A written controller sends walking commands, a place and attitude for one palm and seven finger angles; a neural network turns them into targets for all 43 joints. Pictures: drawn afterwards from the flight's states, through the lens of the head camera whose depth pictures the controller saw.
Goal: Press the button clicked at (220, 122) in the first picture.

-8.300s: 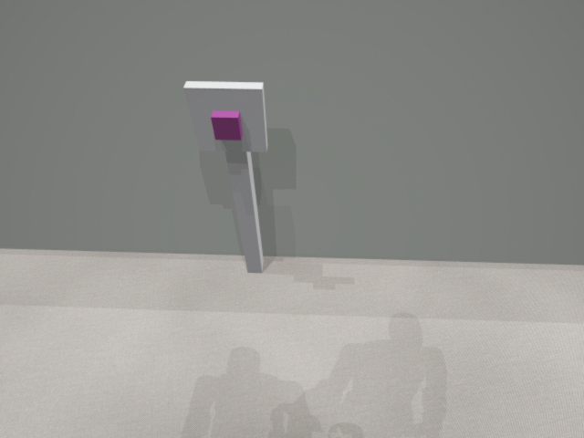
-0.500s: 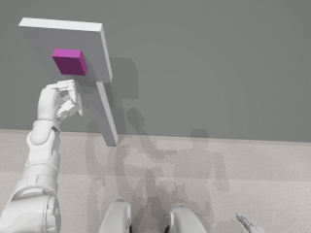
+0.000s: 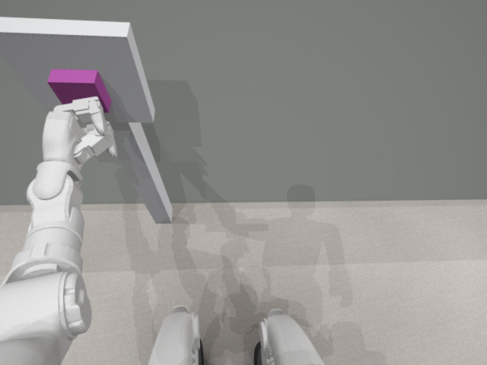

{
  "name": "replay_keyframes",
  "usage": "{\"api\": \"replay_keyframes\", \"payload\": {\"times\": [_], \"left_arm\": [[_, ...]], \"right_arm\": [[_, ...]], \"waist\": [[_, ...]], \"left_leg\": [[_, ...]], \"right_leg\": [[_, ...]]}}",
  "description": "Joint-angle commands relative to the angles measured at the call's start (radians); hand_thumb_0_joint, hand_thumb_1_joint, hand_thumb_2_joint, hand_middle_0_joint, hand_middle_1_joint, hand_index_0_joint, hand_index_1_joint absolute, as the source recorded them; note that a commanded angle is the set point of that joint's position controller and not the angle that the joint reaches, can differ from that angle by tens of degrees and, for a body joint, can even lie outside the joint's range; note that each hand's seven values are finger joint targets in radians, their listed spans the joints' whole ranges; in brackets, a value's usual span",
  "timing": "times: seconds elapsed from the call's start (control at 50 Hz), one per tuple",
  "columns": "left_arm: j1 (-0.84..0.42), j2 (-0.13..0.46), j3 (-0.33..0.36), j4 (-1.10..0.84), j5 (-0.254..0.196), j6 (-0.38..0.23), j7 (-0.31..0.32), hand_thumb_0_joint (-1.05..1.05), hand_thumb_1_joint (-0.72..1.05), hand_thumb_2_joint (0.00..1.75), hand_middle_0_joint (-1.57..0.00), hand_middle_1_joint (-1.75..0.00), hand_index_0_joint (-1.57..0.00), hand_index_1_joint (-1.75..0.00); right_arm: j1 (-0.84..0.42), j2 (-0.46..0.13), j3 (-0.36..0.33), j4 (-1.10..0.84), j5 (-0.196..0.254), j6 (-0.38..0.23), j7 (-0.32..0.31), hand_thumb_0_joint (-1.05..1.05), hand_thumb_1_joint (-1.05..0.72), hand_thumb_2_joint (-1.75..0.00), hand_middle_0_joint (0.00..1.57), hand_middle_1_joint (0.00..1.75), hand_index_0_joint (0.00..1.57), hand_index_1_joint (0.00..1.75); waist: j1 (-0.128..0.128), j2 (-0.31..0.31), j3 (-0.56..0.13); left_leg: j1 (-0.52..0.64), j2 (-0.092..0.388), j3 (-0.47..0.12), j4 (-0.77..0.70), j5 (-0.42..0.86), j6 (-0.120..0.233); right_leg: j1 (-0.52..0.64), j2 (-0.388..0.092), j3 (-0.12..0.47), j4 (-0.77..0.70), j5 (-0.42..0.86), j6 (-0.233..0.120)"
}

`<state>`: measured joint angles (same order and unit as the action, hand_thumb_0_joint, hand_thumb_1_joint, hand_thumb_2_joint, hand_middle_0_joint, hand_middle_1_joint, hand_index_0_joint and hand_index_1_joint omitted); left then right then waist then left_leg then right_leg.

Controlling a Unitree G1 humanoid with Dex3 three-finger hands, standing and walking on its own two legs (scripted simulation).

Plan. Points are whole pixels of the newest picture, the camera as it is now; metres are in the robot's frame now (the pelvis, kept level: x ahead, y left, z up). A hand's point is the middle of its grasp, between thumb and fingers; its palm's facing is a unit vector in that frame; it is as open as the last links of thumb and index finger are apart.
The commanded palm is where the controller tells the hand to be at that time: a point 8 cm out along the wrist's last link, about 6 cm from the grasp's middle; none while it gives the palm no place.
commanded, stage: press the button with the knuckle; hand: left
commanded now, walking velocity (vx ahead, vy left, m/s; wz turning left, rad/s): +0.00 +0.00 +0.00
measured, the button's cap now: (82, 89) +0.53 +0.24 +0.08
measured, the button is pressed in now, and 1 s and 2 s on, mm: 1 13 0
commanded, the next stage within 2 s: hold the button down briefly in 0.64 s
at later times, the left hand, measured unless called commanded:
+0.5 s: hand (106, 130) +0.48 +0.21 +0.04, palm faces +0.01 -1.00 -0.04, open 3.0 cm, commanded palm +0.49 +0.24 +0.05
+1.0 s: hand (104, 128) +0.49 +0.21 +0.04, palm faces -0.01 -1.00 -0.05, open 3.0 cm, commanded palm +0.51 +0.23 +0.05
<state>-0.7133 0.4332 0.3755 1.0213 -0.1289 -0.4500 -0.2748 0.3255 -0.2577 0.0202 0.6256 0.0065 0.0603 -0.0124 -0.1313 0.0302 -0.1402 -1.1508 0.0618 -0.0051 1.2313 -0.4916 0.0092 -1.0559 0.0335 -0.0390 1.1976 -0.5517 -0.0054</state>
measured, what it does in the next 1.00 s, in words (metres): stands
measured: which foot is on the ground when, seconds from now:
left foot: down 0.00-1.00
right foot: down 0.00-1.00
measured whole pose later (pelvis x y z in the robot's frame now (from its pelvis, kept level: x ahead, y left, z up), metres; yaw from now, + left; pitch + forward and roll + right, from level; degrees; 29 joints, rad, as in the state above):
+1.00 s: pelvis -0.04 +0.00 -0.03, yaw +0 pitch +26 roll -6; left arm -1.00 0.59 0.35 1.25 -0.05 -0.41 -0.26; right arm 0.34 -0.27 0.07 0.65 -0.01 -0.01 -0.03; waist -0.20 0.03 -0.13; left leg -1.34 0.06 -0.06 1.33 -0.45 0.01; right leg -1.21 0.03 -0.09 1.27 -0.51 -0.01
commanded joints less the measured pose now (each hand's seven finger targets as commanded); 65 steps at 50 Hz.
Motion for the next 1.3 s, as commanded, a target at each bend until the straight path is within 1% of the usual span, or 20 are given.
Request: {"api": "replay_keyframes", "payload": {"times": [0.0,0.12,0.2,0.24,0.34,0.36,0.4,0.44,0.56,0.62,0.68,0.72,0.8,0.84,0.9,1.02,1.1,1.14,1.2,1.28], "left_arm": [[-0.364,0.244,0.043,-0.209,-0.021,-0.072,0.003,0.0,0.9,0.9,-1.3,-1.5,-1.3,-1.5],[-0.478,0.285,0.055,-0.161,-0.012,-0.072,0.006,0.0,0.9,0.9,-1.3,-1.5,-1.3,-1.5],[-0.532,0.285,0.045,-0.163,-0.006,-0.082,0.002,0.0,0.9,0.9,-1.3,-1.5,-1.3,-1.5],[-0.536,0.293,0.048,-0.128,-0.006,-0.074,0.002,0.0,0.9,0.9,-1.3,-1.5,-1.3,-1.5],[-0.626,0.289,0.025,-0.125,0.004,-0.07,0.011,0.0,0.9,0.9,-1.3,-1.5,-1.3,-1.5],[-0.631,0.324,0.051,-0.127,0.008,-0.071,0.016,0.0,0.9,0.9,-1.3,-1.5,-1.3,-1.5],[-0.669,0.305,0.031,-0.118,0.014,-0.069,0.019,0.0,0.9,0.9,-1.3,-1.5,-1.3,-1.5],[-0.673,0.33,0.049,-0.105,0.011,-0.065,0.021,0.0,0.9,0.9,-1.3,-1.5,-1.3,-1.5],[-0.771,0.343,0.026,-0.062,0.023,-0.054,0.027,0.0,0.9,0.9,-1.3,-1.5,-1.3,-1.5],[-0.805,0.375,0.04,-0.066,0.027,-0.055,0.031,0.0,0.9,0.9,-1.3,-1.5,-1.3,-1.5],[-0.851,0.354,0.013,-0.044,0.023,-0.046,0.036,0.0,0.9,0.9,-1.3,-1.5,-1.3,-1.5],[-0.883,0.378,0.015,-0.061,0.031,-0.045,0.042,0.0,0.9,0.9,-1.3,-1.5,-1.3,-1.5],[-0.884,0.38,0.009,-0.027,0.031,-0.025,0.046,0.0,0.9,0.9,-1.3,-1.5,-1.3,-1.5],[-0.904,0.408,0.018,-0.042,0.039,-0.023,0.046,0.0,0.9,0.9,-1.3,-1.5,-1.3,-1.5],[-0.917,0.39,0.004,-0.041,0.039,-0.019,0.048,0.0,0.9,0.9,-1.3,-1.5,-1.3,-1.5],[-0.921,0.428,0.023,-0.022,0.044,-0.007,0.055,0.0,0.9,0.9,-1.3,-1.5,-1.3,-1.5],[-0.871,0.406,0.023,-0.012,0.047,-0.001,0.05,0.0,0.9,0.9,-1.3,-1.5,-1.3,-1.5],[-0.835,0.432,0.053,-0.036,0.045,-0.002,0.047,0.0,0.9,0.9,-1.3,-1.5,-1.3,-1.5],[-0.779,0.387,0.045,-0.085,0.036,-0.01,0.043,0.0,0.9,0.9,-1.3,-1.5,-1.3,-1.5],[-0.707,0.343,0.032,-0.137,0.029,-0.02,0.046,0.0,0.9,0.9,-1.3,-1.5,-1.3,-1.5]], "right_arm": [[0.123,-0.177,-0.071,-0.067,-0.006,-0.01,-0.004,0.0,-0.9,-0.9,0.2,0.3,0.2,0.3],[0.132,-0.181,-0.065,-0.045,-0.007,-0.009,-0.012,0.0,-0.9,-0.9,0.2,0.3,0.2,0.3],[0.136,-0.183,-0.065,-0.037,-0.012,-0.012,-0.013,0.0,-0.9,-0.9,0.2,0.3,0.2,0.3],[0.138,-0.186,-0.062,-0.036,-0.011,-0.012,-0.013,0.0,-0.9,-0.9,0.2,0.3,0.2,0.3],[0.14,-0.19,-0.058,-0.033,-0.015,-0.016,-0.013,0.0,-0.9,-0.9,0.2,0.3,0.2,0.3],[0.144,-0.193,-0.057,-0.031,-0.017,-0.015,-0.015,0.0,-0.9,-0.9,0.2,0.3,0.2,0.3],[0.147,-0.194,-0.057,-0.026,-0.018,-0.017,-0.015,0.0,-0.9,-0.9,0.2,0.3,0.2,0.3],[0.149,-0.195,-0.053,-0.025,-0.019,-0.019,-0.015,0.0,-0.9,-0.9,0.2,0.3,0.2,0.3],[0.153,-0.201,-0.044,-0.017,-0.019,-0.032,-0.021,0.0,-0.9,-0.9,0.2,0.3,0.2,0.3],[0.157,-0.206,-0.041,-0.016,-0.02,-0.041,-0.024,0.0,-0.9,-0.9,0.2,0.3,0.2,0.3],[0.162,-0.208,-0.036,-0.014,-0.02,-0.053,-0.027,0.0,-0.9,-0.9,0.2,0.3,0.2,0.3],[0.166,-0.212,-0.034,-0.011,-0.021,-0.06,-0.03,0.0,-0.9,-0.9,0.2,0.3,0.2,0.3],[0.168,-0.216,-0.027,-0.015,-0.02,-0.07,-0.032,0.0,-0.9,-0.9,0.2,0.3,0.2,0.3],[0.17,-0.216,-0.025,-0.016,-0.02,-0.075,-0.032,0.0,-0.9,-0.9,0.2,0.3,0.2,0.3],[0.172,-0.218,-0.024,-0.014,-0.022,-0.082,-0.032,0.0,-0.9,-0.9,0.2,0.3,0.2,0.3],[0.172,-0.225,-0.019,-0.013,-0.022,-0.093,-0.034,0.0,-0.9,-0.9,0.2,0.3,0.2,0.3],[0.173,-0.226,-0.022,-0.02,-0.024,-0.094,-0.028,0.0,-0.9,-0.9,0.2,0.3,0.2,0.3],[0.176,-0.227,-0.026,-0.028,-0.024,-0.089,-0.026,0.0,-0.9,-0.9,0.2,0.3,0.2,0.3],[0.174,-0.222,-0.034,-0.035,-0.025,-0.084,-0.018,0.0,-0.9,-0.9,0.2,0.3,0.2,0.3],[0.165,-0.213,-0.04,-0.041,-0.022,-0.073,-0.012,0.0,-0.9,-0.9,0.2,0.3,0.2,0.3]], "waist": [[0.0,0.065,-0.494],[-0.03,0.072,-0.441],[-0.036,0.137,-0.49],[-0.041,0.114,-0.467],[-0.065,0.138,-0.482],[-0.058,0.138,-0.495],[-0.078,0.137,-0.5],[-0.071,0.138,-0.497],[-0.11,0.13,-0.456],[-0.108,0.166,-0.49],[-0.132,0.16,-0.453],[-0.131,0.185,-0.489],[-0.142,0.16,-0.461],[-0.132,0.195,-0.482],[-0.138,0.207,-0.478],[-0.141,0.189,-0.445],[-0.126,0.195,-0.451],[-0.099,0.199,-0.48],[-0.081,0.215,-0.518],[-0.062,0.199,-0.509]], "left_leg": [[0.459,-0.03,-0.047,-0.117,0.362,0.019],[0.414,-0.03,-0.051,-0.112,0.285,0.024],[0.473,-0.026,-0.063,-0.102,0.321,0.018],[0.445,-0.026,-0.065,-0.102,0.293,0.019],[0.45,-0.026,-0.071,-0.09,0.271,0.023],[0.446,-0.025,-0.074,-0.091,0.275,0.021],[0.456,-0.023,-0.08,-0.086,0.275,0.023],[0.434,-0.025,-0.077,-0.084,0.259,0.024],[0.37,-0.025,-0.08,-0.077,0.151,0.03],[0.378,-0.026,-0.088,-0.074,0.145,0.029],[0.35,-0.027,-0.093,-0.078,0.085,0.033],[0.363,-0.025,-0.099,-0.078,0.074,0.03],[0.306,-0.027,-0.094,-0.076,0.022,0.036],[0.303,-0.029,-0.091,-0.074,0.011,0.033],[0.319,-0.026,-0.104,-0.084,-0.007,0.032],[0.285,-0.023,-0.111,-0.094,-0.07,0.032],[0.308,-0.022,-0.119,-0.105,-0.068,0.028],[0.318,-0.022,-0.115,-0.108,-0.043,0.025],[0.391,-0.018,-0.123,-0.123,0.006,0.02],[0.424,-0.018,-0.121,-0.138,0.035,0.017]], "right_leg": [[0.129,0.016,0.014,-0.161,0.344,-0.015],[0.094,0.017,0.02,-0.173,0.276,-0.012],[0.051,0.016,0.013,-0.158,0.277,-0.019],[0.048,0.018,0.011,-0.164,0.254,-0.017],[0.014,0.019,0.013,-0.162,0.229,-0.016],[0.027,0.018,0.01,-0.158,0.23,-0.018],[-0.001,0.019,0.008,-0.155,0.225,-0.017],[0.015,0.021,0.01,-0.159,0.216,-0.017],[-0.03,0.024,0.013,-0.162,0.14,-0.015],[-0.045,0.024,0.011,-0.151,0.129,-0.019],[-0.077,0.024,0.01,-0.153,0.093,-0.017],[-0.088,0.023,0.007,-0.143,0.085,-0.018],[-0.085,0.023,0.012,-0.15,0.055,-0.015],[-0.079,0.023,0.016,-0.145,0.047,-0.018],[-0.105,0.022,0.008,-0.141,0.04,-0.019],[-0.12,0.022,0.006,-0.139,0.009,-0.018],[-0.132,0.02,-0.002,-0.134,0.015,-0.022],[-0.102,0.02,-0.001,-0.133,0.024,-0.023],[-0.103,0.018,-0.009,-0.131,0.055,-0.025],[-0.084,0.018,-0.012,-0.136,0.072,-0.026]]}}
